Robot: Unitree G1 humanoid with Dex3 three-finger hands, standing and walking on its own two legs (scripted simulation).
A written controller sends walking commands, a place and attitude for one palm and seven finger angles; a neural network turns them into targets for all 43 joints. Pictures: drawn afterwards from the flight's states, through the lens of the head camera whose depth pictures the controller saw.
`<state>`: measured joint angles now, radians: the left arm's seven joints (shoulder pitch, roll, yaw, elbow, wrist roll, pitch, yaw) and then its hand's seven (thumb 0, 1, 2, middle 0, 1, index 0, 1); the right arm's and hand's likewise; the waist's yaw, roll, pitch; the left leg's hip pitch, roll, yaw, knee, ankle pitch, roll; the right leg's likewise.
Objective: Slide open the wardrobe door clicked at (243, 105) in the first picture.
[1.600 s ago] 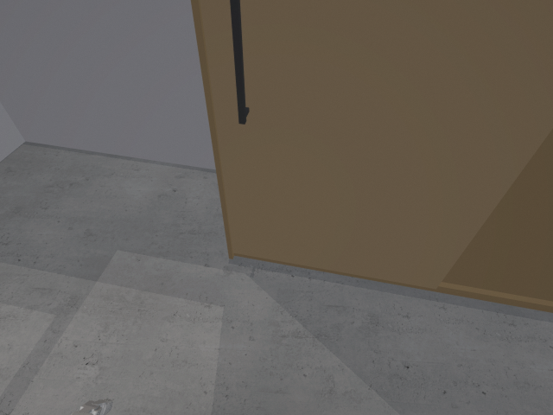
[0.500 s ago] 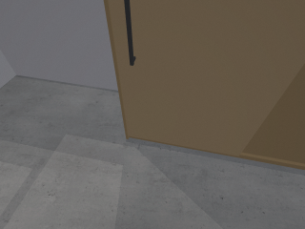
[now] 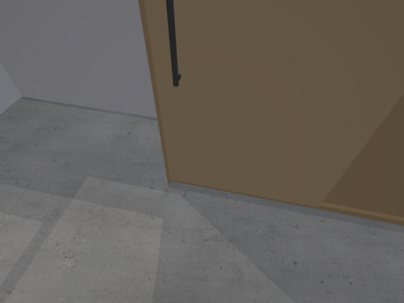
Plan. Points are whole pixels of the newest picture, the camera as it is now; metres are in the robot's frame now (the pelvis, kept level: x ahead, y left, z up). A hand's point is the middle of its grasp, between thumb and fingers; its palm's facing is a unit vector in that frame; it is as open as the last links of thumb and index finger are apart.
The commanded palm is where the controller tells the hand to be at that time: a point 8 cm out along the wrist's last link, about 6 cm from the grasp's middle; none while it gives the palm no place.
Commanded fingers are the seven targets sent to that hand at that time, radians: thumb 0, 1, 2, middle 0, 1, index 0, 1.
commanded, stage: turn to face it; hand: left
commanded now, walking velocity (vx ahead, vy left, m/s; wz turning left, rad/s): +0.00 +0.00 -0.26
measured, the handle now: (174, 37) +0.84 +0.15 +0.13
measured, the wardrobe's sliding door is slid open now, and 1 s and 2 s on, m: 0.00 0.00 0.00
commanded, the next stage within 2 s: take the last steps up to it in 0.26 s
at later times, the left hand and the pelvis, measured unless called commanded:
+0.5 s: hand out of the picture +0.06 +0.19 -0.18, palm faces -0.09 -0.98 -0.20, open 7.4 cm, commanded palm none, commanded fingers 0.00 0.90 0.90 -0.20 -0.30 -0.20 -0.30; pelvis +0.00 +0.01 -0.01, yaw -5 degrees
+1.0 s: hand (112, 280) +0.20 +0.24 -0.18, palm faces -0.12 -0.98 -0.15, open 7.4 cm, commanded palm none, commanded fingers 0.00 0.90 0.90 -0.20 -0.30 -0.20 -0.30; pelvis +0.13 +0.06 -0.01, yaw -8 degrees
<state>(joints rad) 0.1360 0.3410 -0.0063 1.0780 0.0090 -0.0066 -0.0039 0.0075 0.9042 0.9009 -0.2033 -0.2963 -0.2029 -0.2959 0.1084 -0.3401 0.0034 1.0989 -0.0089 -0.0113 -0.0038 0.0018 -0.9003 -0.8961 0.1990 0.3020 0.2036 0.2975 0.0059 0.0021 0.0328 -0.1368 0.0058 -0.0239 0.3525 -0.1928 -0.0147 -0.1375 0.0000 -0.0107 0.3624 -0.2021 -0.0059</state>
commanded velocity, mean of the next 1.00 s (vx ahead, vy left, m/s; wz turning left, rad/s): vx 0.20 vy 0.05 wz -0.10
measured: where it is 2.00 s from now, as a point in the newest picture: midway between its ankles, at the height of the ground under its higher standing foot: (196, 286)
